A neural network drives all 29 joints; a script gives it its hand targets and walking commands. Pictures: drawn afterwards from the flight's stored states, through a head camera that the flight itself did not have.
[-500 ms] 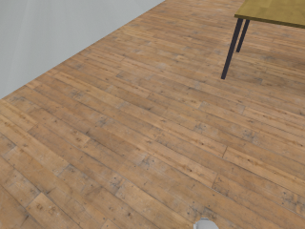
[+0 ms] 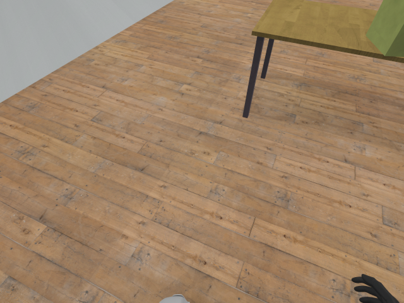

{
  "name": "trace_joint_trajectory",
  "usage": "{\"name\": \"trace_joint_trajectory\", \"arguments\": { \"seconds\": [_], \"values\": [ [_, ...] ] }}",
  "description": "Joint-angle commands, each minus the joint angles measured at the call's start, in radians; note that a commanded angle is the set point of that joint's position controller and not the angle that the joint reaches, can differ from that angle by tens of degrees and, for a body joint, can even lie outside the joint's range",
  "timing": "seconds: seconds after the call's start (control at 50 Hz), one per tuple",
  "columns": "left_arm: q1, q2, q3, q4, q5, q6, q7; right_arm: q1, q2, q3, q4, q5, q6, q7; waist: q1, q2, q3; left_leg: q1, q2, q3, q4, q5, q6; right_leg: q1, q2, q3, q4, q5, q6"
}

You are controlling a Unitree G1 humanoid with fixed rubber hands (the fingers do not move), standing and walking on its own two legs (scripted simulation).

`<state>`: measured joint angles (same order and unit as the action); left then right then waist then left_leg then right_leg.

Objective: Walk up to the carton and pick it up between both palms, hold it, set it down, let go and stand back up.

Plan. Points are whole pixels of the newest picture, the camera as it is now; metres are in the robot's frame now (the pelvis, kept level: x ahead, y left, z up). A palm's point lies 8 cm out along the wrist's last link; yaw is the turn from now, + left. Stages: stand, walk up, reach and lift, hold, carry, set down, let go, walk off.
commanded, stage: walk up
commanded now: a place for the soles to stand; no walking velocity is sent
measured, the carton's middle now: out of the picture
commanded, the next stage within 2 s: none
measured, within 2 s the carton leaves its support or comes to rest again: neither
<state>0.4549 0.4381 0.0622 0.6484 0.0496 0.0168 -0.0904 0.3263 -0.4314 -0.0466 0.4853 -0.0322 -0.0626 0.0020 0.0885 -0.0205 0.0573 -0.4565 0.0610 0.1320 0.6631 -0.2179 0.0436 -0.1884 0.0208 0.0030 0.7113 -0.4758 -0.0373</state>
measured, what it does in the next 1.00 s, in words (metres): walks ahead, turning right: right foot, then left foot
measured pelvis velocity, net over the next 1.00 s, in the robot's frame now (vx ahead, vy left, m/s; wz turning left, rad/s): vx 0.44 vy -0.20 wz -0.40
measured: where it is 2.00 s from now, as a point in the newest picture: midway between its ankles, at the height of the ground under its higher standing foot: (315, 207)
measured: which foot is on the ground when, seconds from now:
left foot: down 0.00-0.48, up 0.50-0.84, down 0.86-1.00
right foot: down 0.00-0.00, up 0.02-0.46, down 0.48-0.88, up 0.90-1.00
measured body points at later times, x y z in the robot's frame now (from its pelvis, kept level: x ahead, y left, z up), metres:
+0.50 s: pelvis +0.21 -0.12 -0.01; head +0.23 -0.13 +0.44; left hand +0.50 +0.10 -0.05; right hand +0.13 -0.47 -0.07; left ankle +0.13 +0.09 -0.69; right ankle +0.27 -0.27 -0.71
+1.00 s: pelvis +0.44 -0.20 +0.00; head +0.46 -0.17 +0.45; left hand +0.62 +0.07 -0.10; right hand +0.44 -0.54 -0.03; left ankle +0.55 -0.13 -0.71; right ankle +0.35 -0.30 -0.63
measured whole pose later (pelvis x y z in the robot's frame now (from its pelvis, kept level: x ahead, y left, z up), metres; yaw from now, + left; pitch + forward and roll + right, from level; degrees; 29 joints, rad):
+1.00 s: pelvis +0.44 -0.20 +0.00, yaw -23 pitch -4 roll +0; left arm 0.42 0.45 0.06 0.57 0.03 0.03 -0.06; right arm 0.35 -0.44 -0.04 0.49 -0.02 -0.06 -0.04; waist 0.03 -0.07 0.10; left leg -0.35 0.06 0.16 0.70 -0.27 0.05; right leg -0.42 0.02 0.05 1.25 -0.49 -0.02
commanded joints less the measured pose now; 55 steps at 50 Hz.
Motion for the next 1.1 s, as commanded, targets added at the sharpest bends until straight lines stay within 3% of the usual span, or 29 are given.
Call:
{"name": "trace_joint_trajectory", "arguments": {
  "seconds": [0.0, 0.02, 0.04, 0.06, 0.08, 0.1, 0.14, 0.28, 0.38, 0.42, 0.44, 0.46, 0.48, 0.5, 0.52, 0.54, 0.58, 0.6, 0.68, 0.74, 0.8, 0.84, 0.86, 0.88, 0.9, 0.92, 0.94, 1.0, 1.08],
  "values": [
    [-0.146, 0.081, 0.045, -0.172, 0.0, -0.035, 0.001, 0.39, -0.331, -0.144, 0.001, -0.039, 0.006, -0.052, -0.283, 0.266, -0.181, 0.708, 0.359, -0.607, -0.326, -0.58, 0.097, -0.613, 0.072, 0.063, 0.415, -0.143, -0.004],
    [-0.139, 0.178, 0.079, -0.194, 0.004, -0.013, 0.017, 0.272, -0.329, -0.121, -0.042, -0.024, 0.001, -0.068, -0.216, 0.173, -0.111, 0.543, 0.482, -0.881, -0.511, -0.873, 0.169, -0.634, 0.04, 0.199, 0.581, -0.12, 0.022],
    [-0.141, 0.234, 0.096, -0.2, 0.006, 0.003, 0.023, 0.211, -0.326, -0.112, -0.055, 0.002, -0.013, -0.077, -0.175, 0.079, 0.006, 0.396, 0.503, -0.88, -0.537, -0.932, 0.156, -0.637, -0.025, 0.222, 0.635, -0.072, 0.026],
    [-0.122, 0.243, 0.1, -0.191, 0.008, 0.005, 0.018, 0.174, -0.299, -0.099, -0.053, 0.006, -0.031, -0.078, -0.151, 0.03, 0.075, 0.323, 0.487, -0.794, -0.511, -0.837, 0.157, -0.624, -0.064, 0.202, 0.633, -0.003, 0.035],
    [-0.075, 0.222, 0.099, -0.173, 0.009, 0.003, 0.01, 0.13, -0.299, -0.094, -0.055, -0.001, -0.043, -0.075, -0.117, 0.068, 0.074, 0.309, 0.448, -0.64, -0.471, -0.724, 0.164, -0.601, -0.091, 0.187, 0.61, 0.028, 0.042],
    [-0.054, 0.184, 0.095, -0.156, 0.009, 0.001, 0.003, 0.109, -0.283, -0.088, -0.05, -0.001, -0.05, -0.071, -0.098, 0.069, 0.075, 0.272, 0.392, -0.491, -0.452, -0.602, 0.129, -0.548, -0.101, 0.183, 0.566, 0.078, 0.046],
    [-0.083, 0.162, 0.093, -0.152, 0.003, 0.008, -0.016, 0.096, -0.264, -0.081, -0.042, -0.005, -0.062, -0.062, -0.089, 0.106, 0.085, 0.174, 0.311, -0.288, -0.467, -0.448, 0.109, -0.484, -0.093, 0.155, 0.52, 0.183, 0.048],
    [-0.237, 0.085, 0.063, -0.206, -0.022, 0.002, -0.048, 0.176, -0.281, -0.089, -0.02, -0.011, -0.06, -0.05, -0.129, 0.127, 0.041, 0.339, 0.262, 0.031, -0.38, 0.037, 0.11, -0.444, -0.107, 0.07, 0.17, 0.377, 0.014],
    [-0.339, 0.12, 0.073, -0.22, -0.029, 0.005, -0.045, 0.154, -0.332, -0.109, -0.021, -0.014, -0.021, -0.045, -0.139, 0.158, 0.062, 0.315, 0.318, 0.113, -0.395, 0.004, 0.111, -0.267, -0.097, -0.027, 0.005, 0.342, -0.03],
    [-0.221, 0.15, 0.087, -0.19, -0.021, -0.002, -0.032, 0.132, -0.342, -0.116, -0.016, -0.014, -0.002, -0.044, -0.068, 0.14, 0.013, 0.291, 0.335, 0.138, -0.227, 0.016, 0.103, -0.11, -0.073, -0.039, -0.043, 0.289, -0.044],
    [-0.137, 0.191, 0.101, -0.148, -0.013, -0.014, -0.019, 0.157, -0.304, -0.101, -0.019, -0.012, 0.006, -0.036, -0.034, 0.057, -0.041, 0.231, 0.286, 0.171, -0.01, 0.037, 0.085, 0.03, -0.016, -0.049, -0.059, 0.238, -0.056],
    [0.0, 0.268, 0.132, -0.11, -0.015, -0.022, 0.004, 0.193, -0.243, -0.083, -0.027, -0.006, 0.011, -0.023, 0.027, -0.095, -0.169, 0.08, 0.226, 0.161, 0.301, 0.002, 0.047, 0.263, -0.028, 0.088, -0.074, 0.11, -0.092],
    [0.063, 0.344, 0.15, -0.104, -0.023, -0.023, 0.029, 0.183, -0.153, -0.052, -0.073, 0.003, 0.008, -0.004, 0.041, -0.305, -0.162, -0.153, 0.099, 0.121, 0.557, -0.422, 0.011, 0.354, -0.208, 0.419, -0.212, 0.069, -0.144],
    [0.042, 0.382, 0.153, -0.152, -0.04, -0.022, 0.051, 0.124, -0.207, -0.07, -0.124, 0.037, 0.008, -0.001, 0.048, -0.251, -0.185, -0.269, 0.034, -0.04, 0.647, -0.422, -0.012, 0.352, -0.326, 0.728, -0.393, 0.025, -0.243],
    [0.014, 0.359, 0.153, -0.151, -0.063, -0.023, 0.068, 0.019, -0.25, -0.084, -0.134, 0.043, 0.008, -0.003, 0.05, -0.117, -0.095, -0.309, 0.061, -0.125, 0.692, -0.384, -0.01, 0.275, -0.332, 0.728, -0.433, 0.057, -0.231],
    [-0.02, 0.33, 0.137, -0.155, -0.063, -0.026, 0.082, 0.029, -0.237, -0.074, -0.109, 0.053, 0.006, -0.003, 0.013, -0.083, -0.032, -0.296, 0.081, -0.144, 0.673, -0.317, -0.004, 0.199, -0.307, 0.584, -0.388, 0.175, -0.203],
    [-0.109, 0.279, 0.11, -0.161, -0.043, -0.028, 0.09, 0.138, -0.216, -0.059, -0.034, 0.049, 0.013, -0.004, -0.065, -0.121, -0.037, -0.18, 0.113, -0.15, 0.568, -0.253, -0.005, 0.072, -0.238, 0.381, -0.34, 0.282, -0.2],
    [-0.133, 0.258, 0.1, -0.167, -0.038, -0.035, 0.084, 0.156, -0.217, -0.061, -0.011, 0.037, 0.019, -0.001, -0.074, -0.156, -0.038, -0.121, 0.105, -0.149, 0.535, -0.242, -0.01, 0.008, -0.236, 0.354, -0.351, 0.284, -0.206],
    [-0.106, 0.219, 0.079, -0.171, -0.024, -0.057, 0.067, 0.066, -0.192, -0.047, -0.044, 0.017, 0.023, 0.006, -0.05, -0.098, 0.006, -0.126, 0.088, -0.123, 0.347, -0.165, -0.015, -0.037, -0.227, 0.307, -0.376, 0.362, -0.223],
    [-0.062, 0.229, 0.082, -0.158, -0.021, -0.059, 0.051, -0.003, -0.17, -0.045, -0.073, 0.022, 0.015, 0.007, -0.038, -0.082, 0.043, -0.058, 0.05, -0.086, 0.135, -0.073, -0.02, -0.072, -0.209, 0.25, -0.371, 0.437, -0.195],
    [-0.095, 0.204, 0.069, -0.162, -0.021, -0.056, 0.04, 0.076, -0.149, -0.054, -0.03, 0.019, 0.007, -0.001, -0.093, -0.077, -0.004, 0.242, -0.03, -0.001, -0.049, 0.124, -0.011, -0.186, -0.156, 0.174, -0.259, 0.33, -0.133],
    [-0.062, 0.162, 0.057, -0.167, -0.026, -0.053, 0.038, 0.185, -0.205, -0.09, 0.005, 0.006, 0.012, -0.022, -0.152, 0.029, -0.075, 0.499, -0.051, -0.013, -0.08, 0.017, 0.026, -0.27, -0.111, 0.128, -0.029, 0.33, -0.077],
    [-0.023, 0.129, 0.05, -0.17, -0.031, -0.055, 0.034, 0.26, -0.259, -0.117, 0.005, -0.006, 0.009, -0.036, -0.213, 0.139, -0.139, 0.667, 0.085, -0.205, -0.147, -0.175, 0.076, -0.398, -0.051, 0.069, 0.24, 0.227, -0.037],
    [0.001, 0.089, 0.045, -0.205, -0.029, -0.053, 0.035, 0.342, -0.318, -0.129, -0.017, -0.016, 0.008, -0.049, -0.233, 0.219, -0.246, 0.745, 0.408, -0.71, -0.26, -0.404, 0.178, -0.51, 0.051, 0.047, 0.536, -0.143, 0.006],
    [-0.06, 0.221, 0.082, -0.229, -0.021, -0.026, 0.053, 0.274, -0.306, -0.114, -0.03, 0.007, 0.013, -0.057, -0.213, 0.125, -0.148, 0.589, 0.475, -0.924, -0.431, -0.715, 0.266, -0.579, 0.014, 0.145, 0.6, -0.123, -0.001],
    [-0.095, 0.269, 0.092, -0.24, -0.015, -0.016, 0.053, 0.241, -0.307, -0.109, -0.045, 0.025, 0.007, -0.059, -0.192, 0.026, 0.001, 0.451, 0.456, -0.861, -0.462, -0.738, 0.241, -0.613, -0.028, 0.15, 0.651, -0.072, 0.009],
    [-0.106, 0.257, 0.09, -0.23, -0.009, -0.015, 0.046, 0.204, -0.307, -0.1, -0.047, 0.022, -0.002, -0.061, -0.177, 0.012, 0.063, 0.395, 0.423, -0.732, -0.432, -0.66, 0.223, -0.616, -0.062, 0.147, 0.641, -0.044, 0.014],
    [-0.033, 0.193, 0.077, -0.184, -0.013, -0.015, 0.024, 0.106, -0.272, -0.083, -0.044, 0.013, -0.025, -0.052, -0.105, 0.108, 0.066, 0.214, 0.285, -0.386, -0.409, -0.392, 0.173, -0.459, -0.107, 0.122, 0.494, 0.097, 0.025],
    [-0.116, 0.149, 0.066, -0.21, -0.009, 0.006, -0.008, 0.11, -0.27, -0.081, -0.03, 0.003, -0.044, -0.042, -0.1, 0.143, 0.101, 0.204, 0.243, -0.262, -0.452, -0.314, 0.169, -0.502, -0.131, 0.071, 0.369, 0.24, 0.044]
  ]
}}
